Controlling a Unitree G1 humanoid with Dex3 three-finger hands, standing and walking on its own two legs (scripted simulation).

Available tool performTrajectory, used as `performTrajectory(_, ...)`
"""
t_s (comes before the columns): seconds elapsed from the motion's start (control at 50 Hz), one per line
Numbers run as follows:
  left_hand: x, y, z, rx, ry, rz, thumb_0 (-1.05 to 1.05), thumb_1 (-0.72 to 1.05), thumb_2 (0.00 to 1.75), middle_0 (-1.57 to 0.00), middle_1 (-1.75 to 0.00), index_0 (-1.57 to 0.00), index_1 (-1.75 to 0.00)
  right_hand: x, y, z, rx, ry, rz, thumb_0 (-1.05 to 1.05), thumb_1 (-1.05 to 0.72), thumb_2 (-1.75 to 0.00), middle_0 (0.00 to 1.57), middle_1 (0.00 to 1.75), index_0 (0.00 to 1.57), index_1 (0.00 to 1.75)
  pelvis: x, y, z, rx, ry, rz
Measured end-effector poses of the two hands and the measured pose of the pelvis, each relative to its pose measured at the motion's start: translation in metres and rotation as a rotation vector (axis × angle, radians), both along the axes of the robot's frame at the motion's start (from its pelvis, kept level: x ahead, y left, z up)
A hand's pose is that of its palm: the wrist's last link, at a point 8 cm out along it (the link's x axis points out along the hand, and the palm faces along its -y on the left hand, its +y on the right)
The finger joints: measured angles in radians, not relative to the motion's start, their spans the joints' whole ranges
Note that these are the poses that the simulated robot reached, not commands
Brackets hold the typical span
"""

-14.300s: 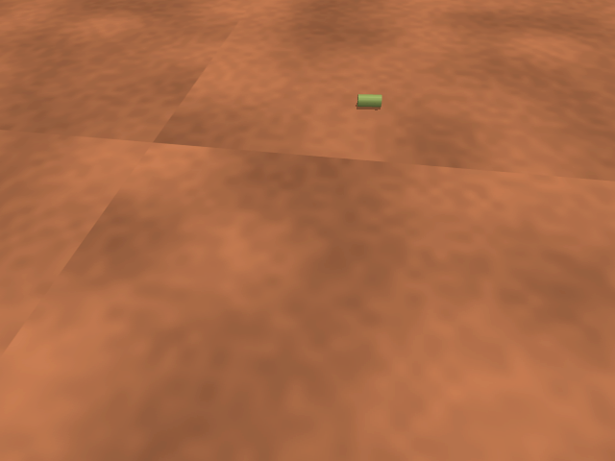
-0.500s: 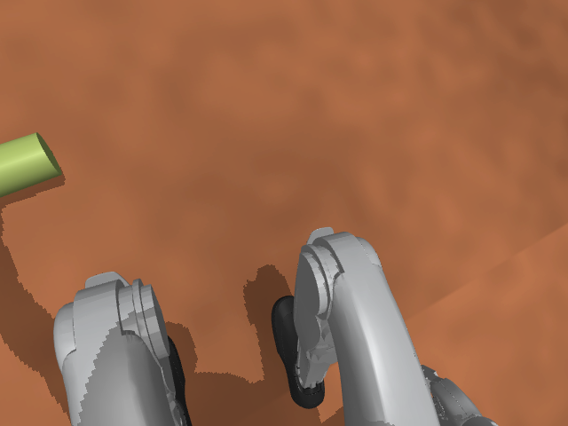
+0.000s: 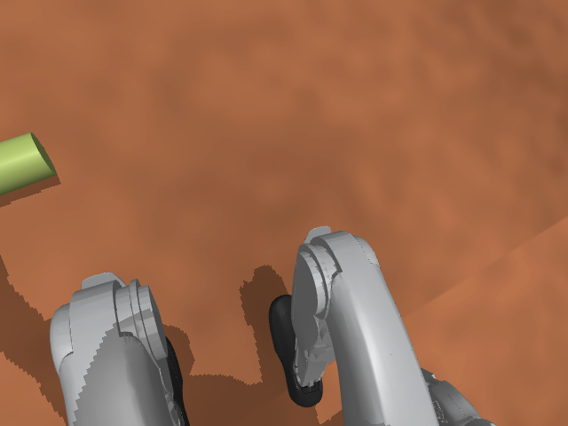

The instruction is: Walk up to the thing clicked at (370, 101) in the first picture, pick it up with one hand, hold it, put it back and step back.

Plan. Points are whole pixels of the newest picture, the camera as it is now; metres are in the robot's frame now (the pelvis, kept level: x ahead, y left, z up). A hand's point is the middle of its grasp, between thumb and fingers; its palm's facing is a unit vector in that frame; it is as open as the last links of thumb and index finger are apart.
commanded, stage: rise first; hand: left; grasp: from above
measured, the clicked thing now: out of the picture +0.48 +0.35 -0.28
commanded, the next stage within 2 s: none
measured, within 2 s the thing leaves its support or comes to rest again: neither
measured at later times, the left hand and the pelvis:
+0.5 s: hand out of the picture +0.43 +0.39 -0.17, palm faces -0.42 -0.19 -0.89, open 14.1 cm; pelvis +0.00 +0.00 +0.00, yaw +0 degrees
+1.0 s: hand out of the picture +0.43 +0.38 -0.17, palm faces -0.42 -0.19 -0.89, open 14.0 cm; pelvis +0.00 +0.00 +0.00, yaw +0 degrees
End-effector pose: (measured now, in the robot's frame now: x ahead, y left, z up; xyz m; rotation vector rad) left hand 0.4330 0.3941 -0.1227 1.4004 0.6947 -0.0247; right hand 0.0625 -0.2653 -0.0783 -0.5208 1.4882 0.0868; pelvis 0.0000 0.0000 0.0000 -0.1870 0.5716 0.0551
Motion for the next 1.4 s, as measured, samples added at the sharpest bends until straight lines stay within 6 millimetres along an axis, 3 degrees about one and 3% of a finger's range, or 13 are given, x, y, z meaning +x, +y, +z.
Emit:
performTrajectory(0.4, 0.004, -0.005, 0.012, 0.007, 0.002, -0.010, 0.00, -0.56, 1.01, -0.10, -1.04, -0.09, -1.05, 0.002, 0.000, 0.003, 0.015, -0.023, -0.009, 0.00, -0.91, -0.90, 0.20, 0.30, 0.20, 0.30, -0.002, -0.001, 0.005, 0.004, 0.005, 0.003)
performTrajectory(0.68, 0.007, -0.002, 0.010, 0.010, -0.016, -0.026, 0.00, -0.55, 1.00, -0.10, -1.03, -0.10, -1.04, -0.006, 0.001, 0.005, -0.003, -0.003, -0.018, 0.00, -0.90, -0.90, 0.20, 0.30, 0.20, 0.30, -0.002, 0.001, 0.001, -0.002, 0.002, 0.005)
performTrajectory(1.4, 0.005, -0.009, 0.008, -0.004, -0.005, -0.030, 0.00, -0.50, 0.97, -0.13, -1.01, -0.13, -1.01, -0.005, 0.000, 0.004, 0.018, -0.014, -0.010, 0.00, -0.90, -0.89, 0.20, 0.30, 0.20, 0.30, -0.002, -0.001, 0.002, 0.003, -0.001, 0.004)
